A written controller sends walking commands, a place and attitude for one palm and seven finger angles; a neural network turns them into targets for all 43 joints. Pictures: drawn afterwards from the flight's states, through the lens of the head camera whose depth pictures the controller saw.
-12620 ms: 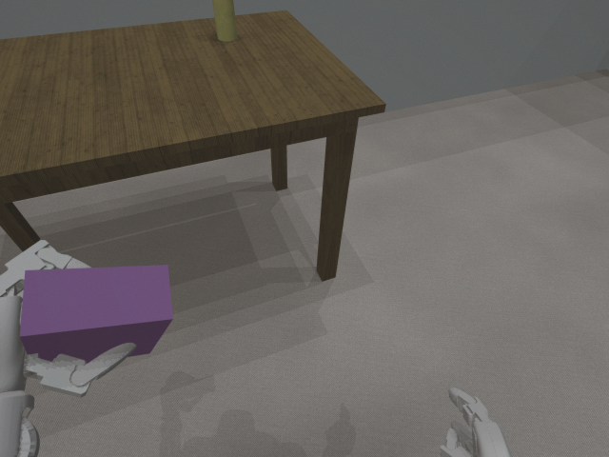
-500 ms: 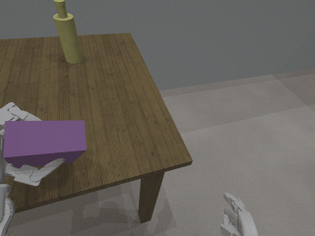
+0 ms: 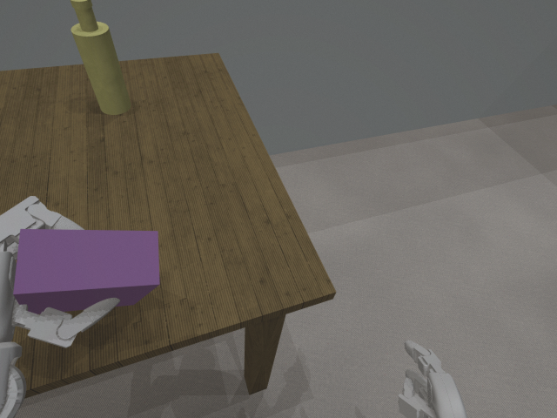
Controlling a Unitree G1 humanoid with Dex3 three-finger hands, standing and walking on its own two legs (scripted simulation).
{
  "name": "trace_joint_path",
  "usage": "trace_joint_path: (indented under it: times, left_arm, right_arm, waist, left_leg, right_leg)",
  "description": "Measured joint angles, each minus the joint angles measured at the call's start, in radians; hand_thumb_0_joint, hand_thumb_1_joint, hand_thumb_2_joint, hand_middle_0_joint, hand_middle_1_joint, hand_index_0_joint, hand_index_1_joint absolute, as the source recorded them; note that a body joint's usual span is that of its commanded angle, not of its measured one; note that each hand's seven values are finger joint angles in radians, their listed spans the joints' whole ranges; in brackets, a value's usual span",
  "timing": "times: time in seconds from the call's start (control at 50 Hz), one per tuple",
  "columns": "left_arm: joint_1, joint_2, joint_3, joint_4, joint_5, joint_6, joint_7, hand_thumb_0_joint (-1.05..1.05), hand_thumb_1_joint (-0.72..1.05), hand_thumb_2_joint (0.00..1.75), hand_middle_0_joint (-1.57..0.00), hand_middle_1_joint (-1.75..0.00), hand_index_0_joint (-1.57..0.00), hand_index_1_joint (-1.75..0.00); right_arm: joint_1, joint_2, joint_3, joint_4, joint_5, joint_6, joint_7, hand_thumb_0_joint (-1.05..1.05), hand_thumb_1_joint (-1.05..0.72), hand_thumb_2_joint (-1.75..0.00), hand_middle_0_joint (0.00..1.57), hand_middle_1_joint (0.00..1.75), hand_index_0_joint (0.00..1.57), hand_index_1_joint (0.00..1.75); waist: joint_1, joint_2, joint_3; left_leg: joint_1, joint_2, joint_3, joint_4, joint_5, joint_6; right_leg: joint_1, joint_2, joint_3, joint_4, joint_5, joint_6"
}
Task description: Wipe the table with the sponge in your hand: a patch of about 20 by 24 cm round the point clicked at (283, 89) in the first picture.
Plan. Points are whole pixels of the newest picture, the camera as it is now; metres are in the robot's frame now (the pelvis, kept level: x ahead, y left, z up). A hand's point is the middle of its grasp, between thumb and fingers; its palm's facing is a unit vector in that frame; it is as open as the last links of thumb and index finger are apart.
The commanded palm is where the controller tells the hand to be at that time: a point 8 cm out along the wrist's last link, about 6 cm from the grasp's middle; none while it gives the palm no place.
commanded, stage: look again from close up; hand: left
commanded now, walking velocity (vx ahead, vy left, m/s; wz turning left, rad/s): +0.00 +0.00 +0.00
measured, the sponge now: (107, 274) +0.23 +0.22 +0.13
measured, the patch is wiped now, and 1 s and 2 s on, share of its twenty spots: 0.00 0.00 0.00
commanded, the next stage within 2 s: shuffle to correct the standing spot in 0.08 s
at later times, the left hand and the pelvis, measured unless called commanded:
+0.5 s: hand (100, 267) +0.23 +0.22 +0.16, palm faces +0.37 -0.85 -0.37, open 9.7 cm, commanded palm +0.16 +0.25 +0.17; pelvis +0.00 -0.03 +0.00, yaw -1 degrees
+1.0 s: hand (151, 272) +0.23 +0.17 +0.15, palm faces +0.30 -0.87 -0.40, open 9.7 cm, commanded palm +0.17 +0.21 +0.17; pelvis +0.00 -0.07 -0.01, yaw -1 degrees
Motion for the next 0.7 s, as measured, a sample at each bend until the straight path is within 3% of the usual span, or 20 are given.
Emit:
trace_joint_path:
  times: [0.38, 0.7]
  left_arm:
    - [-0.023, -0.004, -0.002, 0.015, -0.019, 0.04, 0.002, 0.0, -0.46, 1.01, -0.79, -1.34, -0.78, -1.34]
    - [0.017, 0.01, 0.011, -0.031, -0.042, 0.062, -0.018, 0.0, -0.46, 1.01, -0.79, -1.34, -0.78, -1.34]
  right_arm:
    - [-0.01, 0.013, -0.002, -0.021, 0.008, 0.032, -0.006, 0.02, -0.9, -0.9, 0.21, 0.3, 0.2, 0.3]
    - [0.003, 0.004, -0.026, -0.034, 0.008, 0.047, -0.002, 0.02, -0.9, -0.9, 0.21, 0.3, 0.2, 0.3]
  waist:
    - [0.008, 0.01, -0.002]
    - [-0.003, 0.032, 0.005]
  left_leg:
    - [0.019, 0.018, -0.002, -0.023, 0.007, -0.025]
    - [-0.025, 0.083, -0.02, 0.026, -0.012, -0.078]
  right_leg:
    - [0.003, 0.018, 0.0, 0.007, -0.008, -0.023]
    - [-0.035, 0.083, -0.012, 0.034, -0.013, -0.076]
